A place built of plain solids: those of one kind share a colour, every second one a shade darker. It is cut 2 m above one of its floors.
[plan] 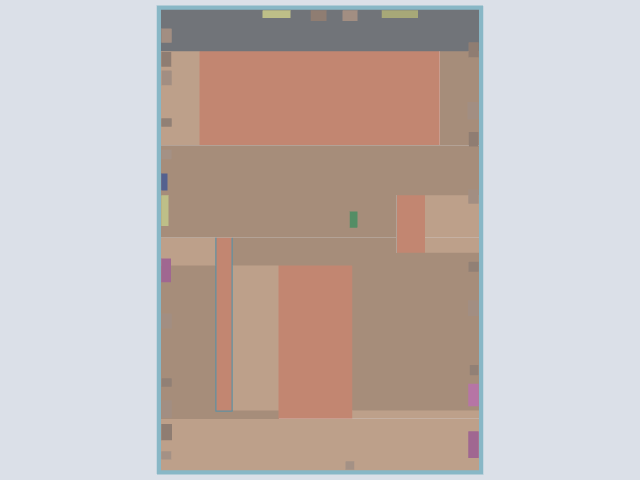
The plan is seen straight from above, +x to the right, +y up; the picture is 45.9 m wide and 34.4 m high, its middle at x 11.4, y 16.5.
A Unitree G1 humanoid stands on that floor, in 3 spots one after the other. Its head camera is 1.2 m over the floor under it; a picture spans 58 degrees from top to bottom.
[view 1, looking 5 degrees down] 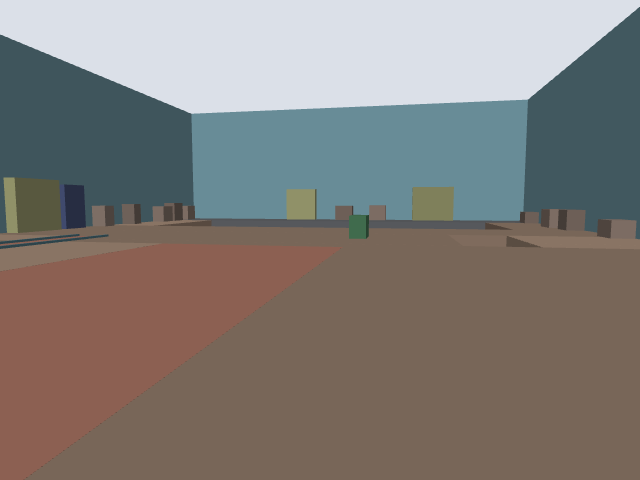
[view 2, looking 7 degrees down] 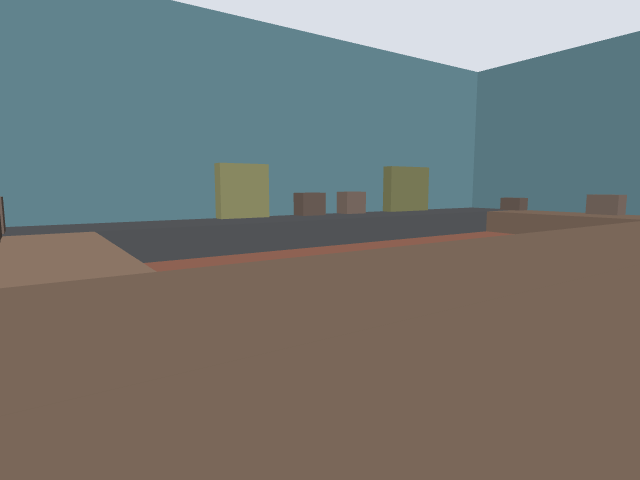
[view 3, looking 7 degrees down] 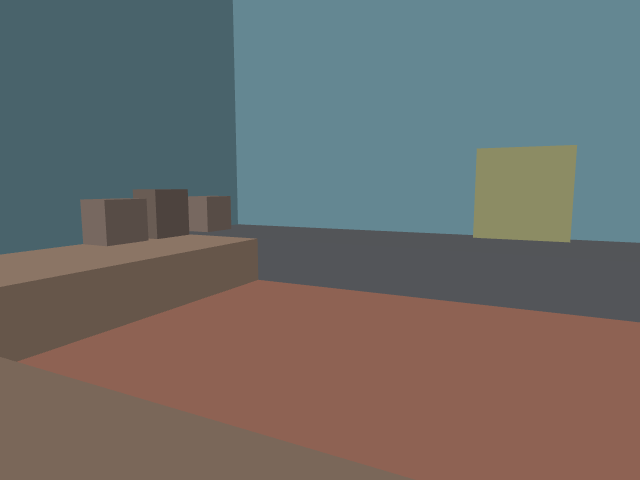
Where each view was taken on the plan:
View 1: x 15.31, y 3.22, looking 101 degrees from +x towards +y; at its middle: floor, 13.77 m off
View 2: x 1.31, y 16.98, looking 56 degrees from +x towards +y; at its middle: ground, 15.86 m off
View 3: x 8.48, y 21.64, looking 116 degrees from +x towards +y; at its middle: ground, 9.84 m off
